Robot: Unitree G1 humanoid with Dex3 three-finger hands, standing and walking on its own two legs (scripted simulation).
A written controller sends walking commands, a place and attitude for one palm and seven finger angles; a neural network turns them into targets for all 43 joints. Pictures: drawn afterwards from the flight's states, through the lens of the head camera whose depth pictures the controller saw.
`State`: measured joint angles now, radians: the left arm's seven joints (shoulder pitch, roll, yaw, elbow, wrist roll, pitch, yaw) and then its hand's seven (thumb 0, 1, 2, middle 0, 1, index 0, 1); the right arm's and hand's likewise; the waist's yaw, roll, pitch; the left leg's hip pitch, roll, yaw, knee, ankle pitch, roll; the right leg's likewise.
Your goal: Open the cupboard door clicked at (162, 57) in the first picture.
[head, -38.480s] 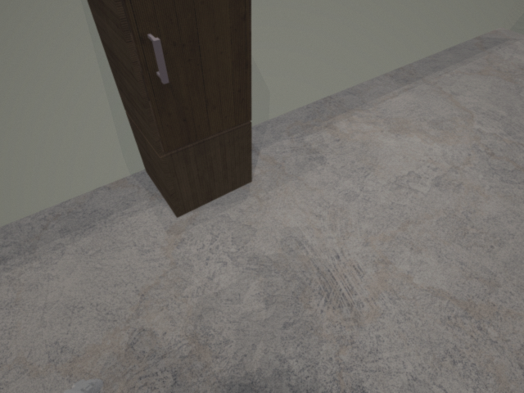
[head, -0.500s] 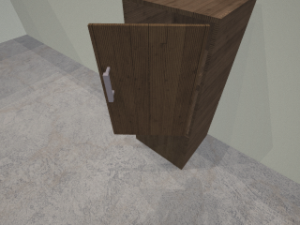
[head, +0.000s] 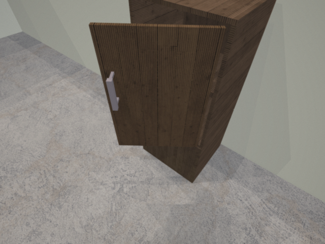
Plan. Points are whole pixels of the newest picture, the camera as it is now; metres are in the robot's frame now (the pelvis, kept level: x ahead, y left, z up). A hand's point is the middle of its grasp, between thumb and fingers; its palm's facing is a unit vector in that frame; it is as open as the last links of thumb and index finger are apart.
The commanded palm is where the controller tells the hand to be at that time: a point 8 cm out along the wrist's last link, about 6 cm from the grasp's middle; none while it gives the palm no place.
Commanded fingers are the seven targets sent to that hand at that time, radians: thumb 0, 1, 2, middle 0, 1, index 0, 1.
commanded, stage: look again from close up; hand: left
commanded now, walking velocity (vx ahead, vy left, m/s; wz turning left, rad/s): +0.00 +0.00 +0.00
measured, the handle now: (113, 91) +0.60 +0.21 +0.03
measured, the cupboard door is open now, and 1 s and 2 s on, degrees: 37 37 37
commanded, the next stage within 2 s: shuffle to correct the standing spot in 0.16 s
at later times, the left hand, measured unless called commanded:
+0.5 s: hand out of the picture +0.02 +0.16 -0.18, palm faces +0.05 -0.99 -0.15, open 7.4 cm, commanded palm none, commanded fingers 0.00 0.90 0.90 -0.20 -0.30 -0.20 -0.30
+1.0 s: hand out of the picture +0.07 +0.18 -0.18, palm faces +0.01 -0.97 -0.23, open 7.3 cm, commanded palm none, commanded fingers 0.00 0.90 0.90 -0.20 -0.30 -0.20 -0.30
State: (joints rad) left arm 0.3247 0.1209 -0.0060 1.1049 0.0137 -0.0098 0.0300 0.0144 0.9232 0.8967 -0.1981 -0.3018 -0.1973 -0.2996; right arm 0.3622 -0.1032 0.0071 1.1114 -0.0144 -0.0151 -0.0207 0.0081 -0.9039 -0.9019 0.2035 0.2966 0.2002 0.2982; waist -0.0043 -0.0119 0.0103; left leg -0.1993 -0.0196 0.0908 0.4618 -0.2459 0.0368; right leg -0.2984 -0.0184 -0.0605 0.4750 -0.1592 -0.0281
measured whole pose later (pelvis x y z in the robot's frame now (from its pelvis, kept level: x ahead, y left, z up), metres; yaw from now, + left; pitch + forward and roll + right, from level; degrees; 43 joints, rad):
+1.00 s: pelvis +0.03 +0.00 -0.01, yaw +0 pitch -1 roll +0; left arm 0.25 0.17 0.00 1.03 0.01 -0.01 0.05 0.01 0.92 0.90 -0.20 -0.30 -0.20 -0.30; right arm 0.26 -0.17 -0.03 1.03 -0.01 0.00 -0.02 0.02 -0.92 -0.90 0.20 0.30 0.20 0.30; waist -0.01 0.01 0.04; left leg -0.19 0.00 0.08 0.55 -0.35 0.03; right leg -0.28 0.00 -0.06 0.56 -0.26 -0.03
